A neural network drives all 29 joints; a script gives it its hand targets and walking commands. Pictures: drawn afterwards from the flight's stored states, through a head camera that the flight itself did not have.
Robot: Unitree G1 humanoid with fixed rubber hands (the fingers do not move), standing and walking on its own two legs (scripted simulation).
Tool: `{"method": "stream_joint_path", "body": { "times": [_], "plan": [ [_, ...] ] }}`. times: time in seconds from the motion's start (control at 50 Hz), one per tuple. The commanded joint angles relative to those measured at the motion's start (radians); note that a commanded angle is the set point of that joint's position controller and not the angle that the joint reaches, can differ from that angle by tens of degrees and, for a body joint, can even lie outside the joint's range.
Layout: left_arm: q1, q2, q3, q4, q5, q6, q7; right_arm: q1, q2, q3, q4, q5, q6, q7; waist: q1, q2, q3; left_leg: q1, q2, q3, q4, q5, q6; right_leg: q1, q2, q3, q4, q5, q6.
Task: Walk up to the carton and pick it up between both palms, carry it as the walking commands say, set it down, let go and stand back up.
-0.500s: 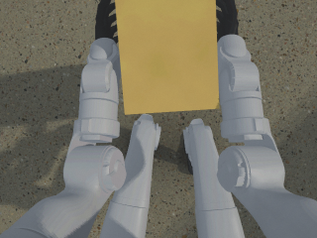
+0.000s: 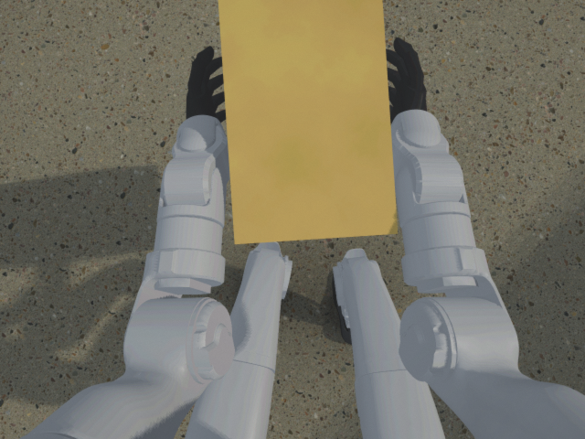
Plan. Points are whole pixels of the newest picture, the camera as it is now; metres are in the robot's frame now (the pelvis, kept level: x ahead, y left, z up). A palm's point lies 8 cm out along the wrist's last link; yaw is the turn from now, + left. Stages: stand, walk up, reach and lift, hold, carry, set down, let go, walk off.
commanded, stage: reach and lift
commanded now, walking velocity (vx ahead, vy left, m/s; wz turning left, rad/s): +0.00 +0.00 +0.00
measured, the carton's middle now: (305, 141) +0.45 +0.03 -0.09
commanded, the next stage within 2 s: none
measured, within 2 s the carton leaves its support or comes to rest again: neither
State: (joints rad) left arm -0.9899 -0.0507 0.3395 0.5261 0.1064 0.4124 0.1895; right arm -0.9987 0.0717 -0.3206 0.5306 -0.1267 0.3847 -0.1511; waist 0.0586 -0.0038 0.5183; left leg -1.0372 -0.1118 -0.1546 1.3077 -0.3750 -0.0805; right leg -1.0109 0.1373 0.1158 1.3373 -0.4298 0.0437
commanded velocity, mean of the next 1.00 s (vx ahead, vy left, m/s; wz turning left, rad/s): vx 0.00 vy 0.00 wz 0.00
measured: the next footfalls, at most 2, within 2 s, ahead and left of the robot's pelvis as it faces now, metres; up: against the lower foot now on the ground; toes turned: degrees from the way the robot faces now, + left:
none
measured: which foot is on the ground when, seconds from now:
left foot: down 0.00-1.00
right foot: down 0.00-1.00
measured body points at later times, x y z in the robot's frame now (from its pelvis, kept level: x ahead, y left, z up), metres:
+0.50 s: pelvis +0.07 +0.00 +0.08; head +0.15 +0.00 +0.52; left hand +0.45 +0.15 +0.06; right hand +0.47 -0.10 +0.07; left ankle +0.15 +0.14 -0.60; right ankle +0.13 -0.12 -0.60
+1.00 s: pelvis +0.11 +0.00 +0.13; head +0.14 +0.00 +0.57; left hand +0.43 +0.15 +0.12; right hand +0.46 -0.09 +0.13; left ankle +0.15 +0.14 -0.60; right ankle +0.13 -0.12 -0.60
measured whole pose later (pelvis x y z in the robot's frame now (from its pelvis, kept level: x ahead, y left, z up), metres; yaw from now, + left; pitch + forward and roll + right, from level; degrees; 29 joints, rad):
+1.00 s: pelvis +0.11 +0.00 +0.13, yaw +1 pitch +2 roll +0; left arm -0.41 -0.18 0.29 0.52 0.21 0.41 0.13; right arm -0.44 0.21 -0.24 0.56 -0.22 0.37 -0.13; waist 0.04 0.00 0.02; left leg -0.41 -0.06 -0.17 0.61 -0.24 -0.04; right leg -0.38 0.08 0.15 0.64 -0.29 0.00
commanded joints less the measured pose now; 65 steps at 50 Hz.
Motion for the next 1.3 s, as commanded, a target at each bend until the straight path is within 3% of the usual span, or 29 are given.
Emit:
{"method": "stream_joint_path", "body": {
  "times": [0.0,0.06,0.16,0.3,0.38,0.46,0.58,0.68,0.76,0.92,0.98,1.04,1.1,1.18,1.28],
  "plan": [
    [-0.779,-1.167,-0.702,-0.025,-0.166,-0.035,-0.266,-0.76,1.123,0.653,0.007,0.141,-0.035,0.224,0.008,0.015,-1.909,0.593,-0.039,0.147,-0.231,0.065,0.028,0.359,0.026,-0.1,-0.277,0.006,-0.018],
    [-0.751,-1.201,-0.712,-0.022,-0.164,-0.04,-0.27,-0.709,1.123,0.638,0.029,0.124,-0.039,0.228,-0.028,0.025,-1.86,0.622,-0.033,0.143,-0.264,0.081,0.022,0.382,0.024,-0.098,-0.311,0.032,-0.023],
    [-0.679,-1.21,-0.645,0.044,-0.121,-0.054,-0.278,-0.673,1.154,0.606,0.067,0.099,-0.052,0.232,-0.01,0.009,-1.688,0.589,-0.029,0.142,-0.313,0.069,0.032,0.388,0.019,-0.087,-0.364,0.02,-0.024],
    [-0.485,-1.253,-0.453,0.193,0.005,-0.069,-0.276,-0.446,1.189,0.411,0.267,-0.019,-0.069,0.237,-0.013,0.017,-1.193,0.555,-0.029,0.121,-0.448,0.024,0.055,0.322,0.012,-0.08,-0.478,-0.002,-0.041],
    [-0.378,-1.27,-0.378,0.255,0.06,-0.059,-0.278,-0.357,1.171,0.337,0.303,-0.063,-0.073,0.241,-0.019,0.025,-1.057,0.614,-0.028,0.098,-0.519,0.019,0.064,0.359,0.005,-0.065,-0.551,-0.002,-0.049],
    [-0.286,-1.256,-0.336,0.266,0.075,-0.069,-0.276,-0.277,1.181,0.326,0.298,-0.08,-0.084,0.242,-0.018,-0.009,-1.013,0.684,-0.026,0.096,-0.571,0.13,0.071,0.429,0.004,-0.06,-0.61,0.091,-0.046],
    [-0.253,-1.244,-0.483,0.101,0.01,-0.118,-0.275,-0.179,1.245,0.454,0.19,-0.013,-0.126,0.237,-0.004,-0.004,-1.136,0.811,-0.027,0.091,-0.602,0.435,0.061,0.602,0.0,-0.03,-0.653,0.396,-0.029],
    [-0.177,-1.202,-0.601,-0.018,-0.036,-0.128,-0.281,-0.105,1.266,0.603,0.074,0.043,-0.128,0.228,0.023,-0.015,-1.219,0.868,-0.033,0.091,-0.635,0.535,0.053,0.733,-0.004,-0.011,-0.691,0.525,-0.01],
    [-0.1,-1.199,-0.667,-0.046,-0.053,-0.1,-0.295,-0.059,1.249,0.674,-0.008,0.055,-0.103,0.224,0.019,-0.013,-1.224,0.901,-0.035,0.097,-0.671,0.506,0.051,0.791,-0.009,-0.012,-0.733,0.507,-0.002],
    [-0.084,-1.206,-0.668,-0.07,-0.046,0.002,-0.314,0.031,1.23,0.589,0.048,0.014,-0.001,0.243,-0.037,0.014,-0.999,0.932,-0.019,0.09,-0.768,0.287,0.06,0.751,-0.026,-0.03,-0.831,0.269,-0.016],
    [-0.056,-1.216,-0.652,-0.071,-0.042,0.048,-0.316,0.05,1.243,0.563,0.061,0.019,0.043,0.261,-0.035,0.02,-0.93,0.938,-0.013,0.089,-0.797,0.269,0.064,0.757,-0.029,-0.034,-0.855,0.254,-0.023],
    [-0.013,-1.239,-0.648,-0.072,-0.046,0.089,-0.312,0.036,1.248,0.584,0.026,0.041,0.079,0.278,-0.018,0.015,-0.914,0.956,-0.009,0.089,-0.814,0.312,0.062,0.791,-0.026,-0.037,-0.865,0.29,-0.025],
    [-0.013,-1.261,-0.7,-0.149,-0.082,0.123,-0.305,0.047,1.26,0.631,-0.018,0.075,0.115,0.29,-0.016,0.011,-0.926,1.005,-0.005,0.084,-0.825,0.378,0.057,0.835,-0.026,-0.033,-0.878,0.347,-0.025],
    [0.029,-1.279,-0.702,-0.142,-0.096,0.169,-0.303,0.001,1.243,0.666,-0.1,0.107,0.145,0.3,-0.001,0.01,-0.918,1.032,-0.001,0.079,-0.847,0.402,0.053,0.862,-0.026,-0.035,-0.9,0.354,-0.029],
    [0.046,-1.297,-0.717,-0.162,-0.116,0.221,-0.298,0.012,1.223,0.667,-0.14,0.124,0.192,0.307,-0.015,0.025,-0.888,1.081,0.011,0.071,-0.874,0.448,0.044,0.88,-0.022,-0.036,-0.927,0.363,-0.036]
  ]
}}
